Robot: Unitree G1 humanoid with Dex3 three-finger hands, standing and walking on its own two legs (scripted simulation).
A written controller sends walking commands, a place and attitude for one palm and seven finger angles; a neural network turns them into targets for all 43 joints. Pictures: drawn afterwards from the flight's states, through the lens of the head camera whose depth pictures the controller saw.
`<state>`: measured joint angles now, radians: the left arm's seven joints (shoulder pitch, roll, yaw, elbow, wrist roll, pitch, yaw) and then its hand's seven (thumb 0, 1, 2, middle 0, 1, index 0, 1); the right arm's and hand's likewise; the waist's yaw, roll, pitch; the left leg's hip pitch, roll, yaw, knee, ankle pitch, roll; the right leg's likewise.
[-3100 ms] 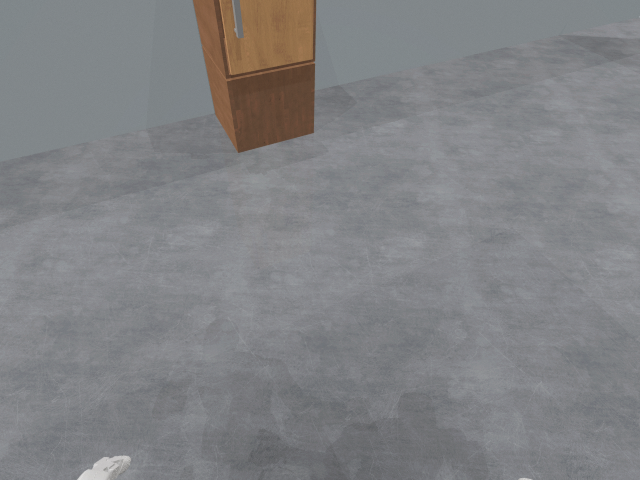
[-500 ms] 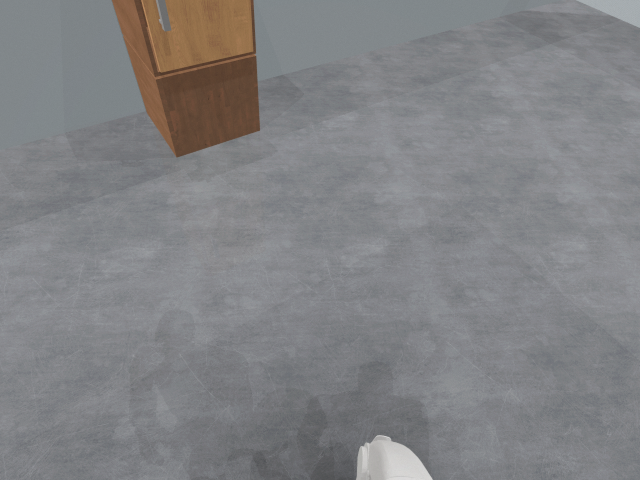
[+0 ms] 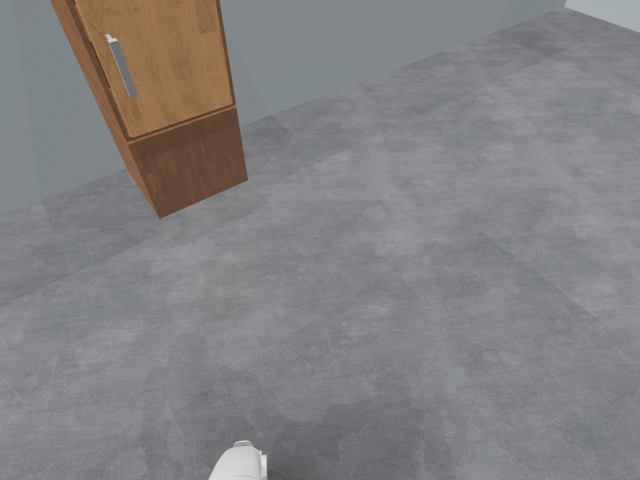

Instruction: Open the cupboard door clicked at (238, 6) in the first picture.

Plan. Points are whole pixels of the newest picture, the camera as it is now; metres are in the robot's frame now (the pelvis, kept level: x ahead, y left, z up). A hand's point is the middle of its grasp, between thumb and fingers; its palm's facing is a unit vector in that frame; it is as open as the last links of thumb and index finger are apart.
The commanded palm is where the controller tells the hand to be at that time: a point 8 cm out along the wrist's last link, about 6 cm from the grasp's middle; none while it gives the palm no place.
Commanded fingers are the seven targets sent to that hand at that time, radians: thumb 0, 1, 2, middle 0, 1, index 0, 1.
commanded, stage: walk to a spot facing it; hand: left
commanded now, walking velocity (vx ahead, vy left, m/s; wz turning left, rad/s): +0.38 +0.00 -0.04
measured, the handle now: (120, 66) +1.18 +0.68 -0.09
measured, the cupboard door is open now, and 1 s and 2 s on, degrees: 0 0 0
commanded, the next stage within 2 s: turn to face it in 1.28 s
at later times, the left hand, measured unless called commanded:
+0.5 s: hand (198, 371) +0.30 +0.22 -0.16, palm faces -0.03 -0.99 -0.16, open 7.4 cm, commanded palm none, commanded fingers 0.00 0.90 0.90 -0.20 -0.30 -0.20 -0.30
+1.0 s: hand (255, 293) +0.46 +0.16 -0.16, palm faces -0.04 -0.98 -0.20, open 7.3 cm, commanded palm none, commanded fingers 0.00 0.90 0.90 -0.20 -0.30 -0.20 -0.30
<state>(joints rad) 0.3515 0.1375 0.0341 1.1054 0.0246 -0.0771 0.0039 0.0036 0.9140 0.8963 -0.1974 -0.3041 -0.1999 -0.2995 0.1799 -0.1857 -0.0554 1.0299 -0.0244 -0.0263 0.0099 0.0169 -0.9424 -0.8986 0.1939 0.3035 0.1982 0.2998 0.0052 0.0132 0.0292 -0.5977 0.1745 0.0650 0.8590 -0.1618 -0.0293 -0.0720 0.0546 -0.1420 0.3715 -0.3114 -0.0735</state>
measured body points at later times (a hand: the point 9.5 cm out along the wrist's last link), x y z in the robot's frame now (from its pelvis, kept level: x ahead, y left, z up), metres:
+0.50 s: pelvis +0.23 +0.05 +0.01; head +0.24 +0.06 +0.46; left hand +0.30 +0.28 -0.15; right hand +0.18 -0.18 -0.14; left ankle +0.18 +0.14 -0.74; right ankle +0.31 -0.12 -0.67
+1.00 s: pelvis +0.45 -0.02 +0.00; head +0.46 -0.03 +0.45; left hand +0.46 +0.21 -0.15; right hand +0.48 -0.27 -0.15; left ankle +0.54 +0.12 -0.68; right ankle +0.40 -0.11 -0.74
